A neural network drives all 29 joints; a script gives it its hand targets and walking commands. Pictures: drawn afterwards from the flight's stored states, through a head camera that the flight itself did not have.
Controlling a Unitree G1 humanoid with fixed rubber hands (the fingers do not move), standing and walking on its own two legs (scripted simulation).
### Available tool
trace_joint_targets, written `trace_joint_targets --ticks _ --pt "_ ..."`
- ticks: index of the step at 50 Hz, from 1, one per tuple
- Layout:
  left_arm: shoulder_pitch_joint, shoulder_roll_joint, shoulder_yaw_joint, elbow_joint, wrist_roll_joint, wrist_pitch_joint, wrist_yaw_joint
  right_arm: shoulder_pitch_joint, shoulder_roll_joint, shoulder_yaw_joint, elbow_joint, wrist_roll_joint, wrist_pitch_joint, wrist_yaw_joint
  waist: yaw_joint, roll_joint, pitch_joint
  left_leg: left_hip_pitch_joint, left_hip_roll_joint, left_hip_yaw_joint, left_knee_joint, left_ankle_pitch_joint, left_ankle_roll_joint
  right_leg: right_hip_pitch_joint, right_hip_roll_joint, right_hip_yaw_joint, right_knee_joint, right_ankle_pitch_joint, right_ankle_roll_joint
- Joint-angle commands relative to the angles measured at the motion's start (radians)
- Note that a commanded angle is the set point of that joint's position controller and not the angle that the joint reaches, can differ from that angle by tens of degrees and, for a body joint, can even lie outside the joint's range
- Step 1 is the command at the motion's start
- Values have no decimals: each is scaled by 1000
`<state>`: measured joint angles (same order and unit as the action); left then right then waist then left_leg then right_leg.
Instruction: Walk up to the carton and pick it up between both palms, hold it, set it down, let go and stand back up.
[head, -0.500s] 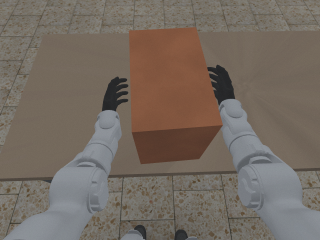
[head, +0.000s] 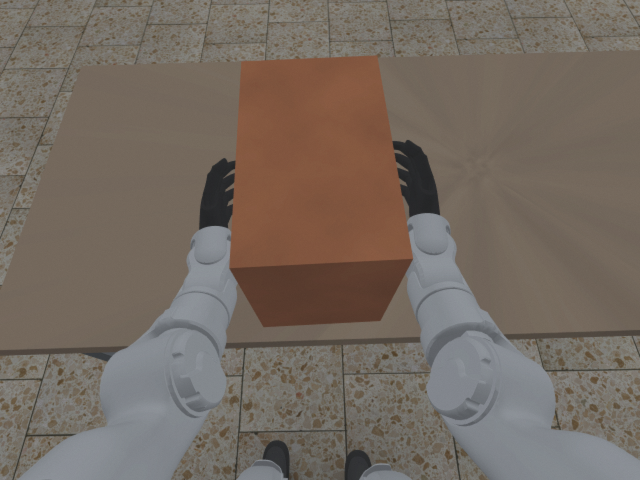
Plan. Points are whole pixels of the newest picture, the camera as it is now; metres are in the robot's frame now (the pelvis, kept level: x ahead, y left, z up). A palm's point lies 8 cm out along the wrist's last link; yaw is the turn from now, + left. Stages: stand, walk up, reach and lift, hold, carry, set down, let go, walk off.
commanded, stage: reach and lift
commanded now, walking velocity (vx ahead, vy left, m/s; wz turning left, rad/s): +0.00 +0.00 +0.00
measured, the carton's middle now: (316, 201) +0.46 +0.04 -0.01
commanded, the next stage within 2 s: none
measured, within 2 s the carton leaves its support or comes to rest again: neither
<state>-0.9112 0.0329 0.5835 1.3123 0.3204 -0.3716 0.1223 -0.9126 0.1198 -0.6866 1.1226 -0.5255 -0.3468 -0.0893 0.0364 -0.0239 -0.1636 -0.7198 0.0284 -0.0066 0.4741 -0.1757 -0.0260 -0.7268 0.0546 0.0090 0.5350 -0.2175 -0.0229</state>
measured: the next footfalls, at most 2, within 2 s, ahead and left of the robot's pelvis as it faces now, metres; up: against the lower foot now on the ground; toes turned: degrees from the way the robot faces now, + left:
none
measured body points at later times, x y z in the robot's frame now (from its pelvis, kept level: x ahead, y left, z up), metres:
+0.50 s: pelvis +0.00 +0.00 +0.00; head +0.13 +0.00 +0.43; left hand +0.44 +0.17 +0.00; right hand +0.46 -0.10 +0.02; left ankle +0.01 +0.15 -0.73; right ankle -0.01 -0.08 -0.72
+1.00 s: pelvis +0.00 +0.00 +0.00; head +0.13 +0.01 +0.43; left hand +0.44 +0.17 +0.00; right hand +0.45 -0.10 +0.02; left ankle +0.01 +0.15 -0.73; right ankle -0.01 -0.08 -0.72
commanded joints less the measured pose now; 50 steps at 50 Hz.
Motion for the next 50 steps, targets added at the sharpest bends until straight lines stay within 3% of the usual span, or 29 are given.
trace_joint_targets --ticks 1,2,5,6,7,9,14,15,16,17,19,20,24,25,31,34,35,37,38,39,41,42,43,44,45,46,47,48,50 --pt "-517 -470 -149 -132 133 -45 -147 -372 585 230 10 -164 -42 139 23 -23 -722 161 -14 132 -59 282 31 858 -98 -31 28 729 96" --pt "-509 -425 -126 -111 148 -45 -147 -346 590 251 14 -157 -29 139 44 -8 -712 131 -19 137 -57 276 39 883 -113 -20 34 739 94" --pt "-517 -445 -128 -108 120 -54 -157 -357 654 272 -7 -179 -38 130 46 -70 -733 67 -25 141 -62 274 50 958 -125 5 66 884 120" --pt "-503 -435 -105 -81 130 -42 -158 -352 615 251 21 -169 -30 132 44 -80 -683 71 -24 146 -78 239 55 927 -121 2 42 850 115" --pt "-491 -459 -126 -95 122 -37 -159 -342 613 233 19 -172 -38 128 28 -47 -672 93 -24 143 -74 270 43 936 -122 -10 36 842 104" --pt "-464 -466 -134 -119 126 -49 -155 -359 608 286 3 -146 -49 132 68 -20 -696 88 -26 145 -69 303 39 918 -120 -12 41 857 102" --pt "-491 -480 -144 -103 126 -44 -155 -356 597 238 37 -162 -49 129 11 -35 -684 151 -5 131 -69 303 37 867 -109 -26 31 843 105" --pt "-464 -487 -120 -115 140 -47 -151 -356 631 273 31 -165 -49 131 62 -25 -696 133 -16 146 -47 341 30 895 -110 -23 35 848 97" --pt "-478 -500 -145 -119 143 -41 -148 -353 602 263 42 -158 -49 127 36 -11 -706 146 -13 137 -58 333 31 857 -109 -29 30 831 92" --pt "-450 -477 -132 -119 144 -36 -148 -322 621 283 38 -148 -39 129 60 -11 -681 152 -8 138 -61 316 40 874 -110 -24 26 824 84" --pt "-482 -481 -126 -120 137 -33 -151 -348 609 275 23 -153 -45 135 58 -7 -676 120 -17 144 -79 295 37 910 -121 -16 23 811 95" --pt "-507 -483 -157 -169 121 -52 -144 -368 611 271 9 -158 -58 130 41 -10 -747 146 -16 135 -48 316 29 898 -106 -31 43 802 85" --pt "-491 -499 -144 -84 123 -42 -156 -342 636 269 33 -162 -49 126 18 -33 -684 101 -14 130 -68 278 40 902 -109 -27 41 839 91" --pt "-505 -478 -143 -125 117 -51 -150 -342 648 309 21 -144 -48 130 59 -23 -679 96 -16 145 -67 287 43 929 -114 -16 47 843 95" --pt "-488 -521 -179 -97 132 -48 -144 -361 610 295 36 -147 -72 128 21 -22 -710 89 -9 134 -50 298 41 881 -102 -38 69 868 92" --pt "-511 -508 -141 -124 128 -54 -140 -346 656 313 84 -151 -52 130 62 1 -670 220 5 118 -36 353 43 741 -105 -40 33 748 88" --pt "-468 -534 -163 -140 128 -54 -141 -298 676 319 55 -153 -68 124 59 19 -714 189 -13 122 -6 389 25 805 -100 -27 31 844 80" --pt "-484 -516 -134 -86 133 -40 -144 -318 656 305 79 -146 -52 124 47 -39 -671 129 -9 125 -57 309 47 863 -106 -24 36 842 80" --pt "-504 -541 -190 -107 116 -34 -141 -329 627 301 77 -142 -62 127 21 3 -682 119 -5 121 -59 305 33 875 -102 -31 36 845 76" --pt "-493 -533 -166 -64 126 -40 -154 -324 624 281 86 -165 -64 119 6 -23 -648 85 -9 119 -64 316 40 872 -110 -30 46 899 95" --pt "-497 -515 -137 -91 123 -46 -156 -313 650 311 60 -169 -57 118 34 -65 -666 69 -19 123 -66 258 63 880 -120 -9 45 868 96" --pt "-518 -525 -172 -107 118 -50 -150 -375 655 329 37 -134 -78 122 46 -20 -720 83 -14 124 -41 287 41 881 -106 -21 62 861 82" --pt "-518 -505 -159 -102 111 -53 -157 -336 652 310 50 -152 -67 117 35 -38 -721 66 -18 132 -41 257 45 889 -119 -5 49 847 94" --pt "-509 -527 -186 -97 114 -54 -152 -374 642 325 41 -135 -76 122 41 -7 -724 107 -15 125 -47 293 35 865 -108 -26 44 848 88" --pt "-490 -515 -164 -78 108 -53 -152 -363 634 350 28 -134 -79 122 53 -31 -708 83 -13 134 -46 280 50 871 -107 -19 56 882 85" --pt "-525 -551 -220 -111 94 -69 -148 -388 634 342 25 -123 -115 123 18 -15 -778 130 -11 127 -44 327 37 854 -96 -39 60 917 89" --pt "-490 -556 -207 -113 111 -77 -144 -364 640 360 43 -126 -126 122 50 2 -786 108 -16 127 -27 344 29 866 -101 -26 60 923 92" --pt "-520 -556 -210 -109 112 -85 -143 -339 656 355 81 -136 -130 116 36 -24 -814 154 -6 120 -21 400 30 834 -91 -42 76 966 94" --pt "-547 -580 -220 -128 115 -85 -136 -381 627 326 119 -150 -143 121 28 21 -782 254 9 117 -9 454 8 734 -70 -77 47 843 76"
